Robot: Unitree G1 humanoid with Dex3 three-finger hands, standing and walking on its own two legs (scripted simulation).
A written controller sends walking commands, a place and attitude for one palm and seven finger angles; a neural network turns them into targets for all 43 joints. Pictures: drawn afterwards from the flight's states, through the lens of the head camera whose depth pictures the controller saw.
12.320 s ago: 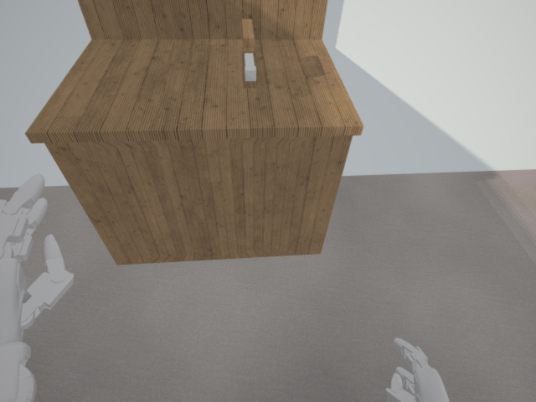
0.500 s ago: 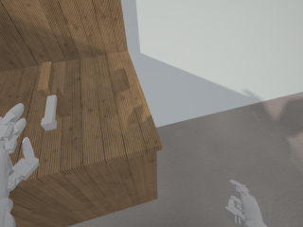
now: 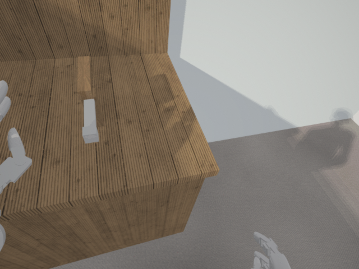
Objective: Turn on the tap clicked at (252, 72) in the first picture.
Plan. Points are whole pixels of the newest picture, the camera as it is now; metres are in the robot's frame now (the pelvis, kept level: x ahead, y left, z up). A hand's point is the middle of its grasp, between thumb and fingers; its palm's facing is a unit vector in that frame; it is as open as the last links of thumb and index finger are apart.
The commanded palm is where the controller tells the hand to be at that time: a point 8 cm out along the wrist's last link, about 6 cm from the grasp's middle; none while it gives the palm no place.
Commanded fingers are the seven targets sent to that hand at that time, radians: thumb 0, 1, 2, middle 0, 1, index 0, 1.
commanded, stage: come to a stop and stand still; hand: left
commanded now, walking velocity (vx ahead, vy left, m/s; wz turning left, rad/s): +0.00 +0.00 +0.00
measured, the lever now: (90, 134) +0.35 +0.24 +0.09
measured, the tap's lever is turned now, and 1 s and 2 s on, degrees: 0 0 0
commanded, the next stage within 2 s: look again from close up in 0.86 s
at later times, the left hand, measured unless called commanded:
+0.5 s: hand (50, 161) +0.23 +0.24 +0.17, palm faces +0.40 -0.84 -0.37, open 7.4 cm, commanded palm +0.18 +0.27 +0.18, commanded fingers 0.00 0.90 0.90 -0.20 -0.30 -0.20 -0.30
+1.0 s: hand (68, 174) +0.22 +0.21 +0.16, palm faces +0.39 -0.85 -0.37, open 7.4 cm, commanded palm +0.16 +0.24 +0.18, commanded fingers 0.00 0.90 0.90 -0.20 -0.30 -0.20 -0.30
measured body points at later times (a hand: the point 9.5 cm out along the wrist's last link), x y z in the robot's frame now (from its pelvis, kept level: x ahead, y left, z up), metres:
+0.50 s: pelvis +0.02 -0.01 +0.00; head +0.04 +0.01 +0.45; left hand +0.20 +0.28 +0.19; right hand +0.21 -0.23 -0.06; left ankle +0.00 +0.05 -0.74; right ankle +0.05 -0.14 -0.74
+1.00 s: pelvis +0.00 -0.04 +0.01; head +0.01 -0.03 +0.46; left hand +0.19 +0.25 +0.18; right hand +0.17 -0.27 -0.07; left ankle +0.00 +0.05 -0.74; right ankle +0.05 -0.14 -0.74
